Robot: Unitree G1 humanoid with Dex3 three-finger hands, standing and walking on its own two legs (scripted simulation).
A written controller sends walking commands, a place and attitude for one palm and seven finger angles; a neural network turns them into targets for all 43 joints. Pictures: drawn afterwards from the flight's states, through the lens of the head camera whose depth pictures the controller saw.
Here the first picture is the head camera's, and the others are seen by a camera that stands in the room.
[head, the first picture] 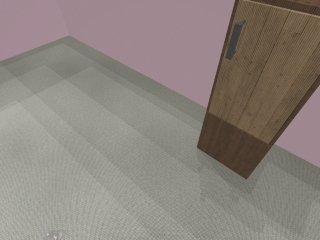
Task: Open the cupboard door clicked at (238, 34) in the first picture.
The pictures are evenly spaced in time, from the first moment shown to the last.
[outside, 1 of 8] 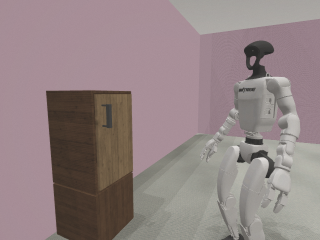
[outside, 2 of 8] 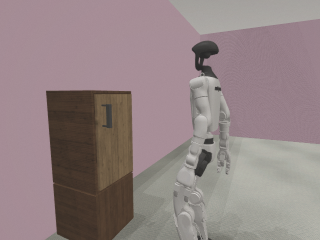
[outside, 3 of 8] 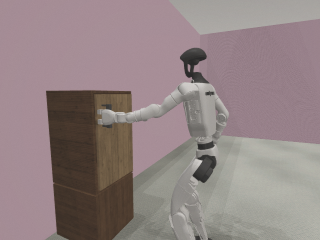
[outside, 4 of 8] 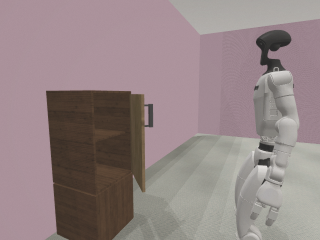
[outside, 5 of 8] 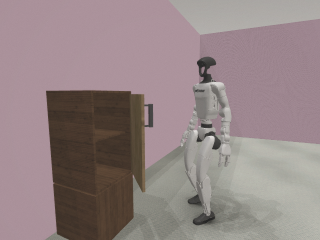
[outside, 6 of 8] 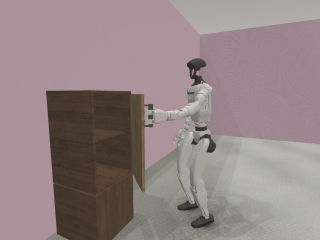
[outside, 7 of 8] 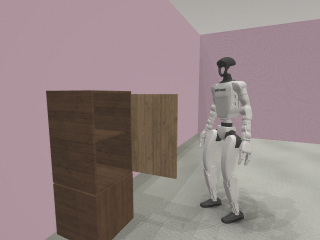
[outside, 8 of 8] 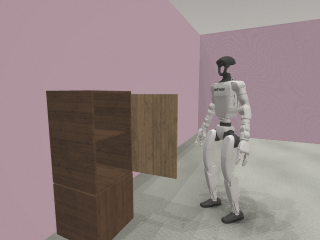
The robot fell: no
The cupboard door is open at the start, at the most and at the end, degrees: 0 93 93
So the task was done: yes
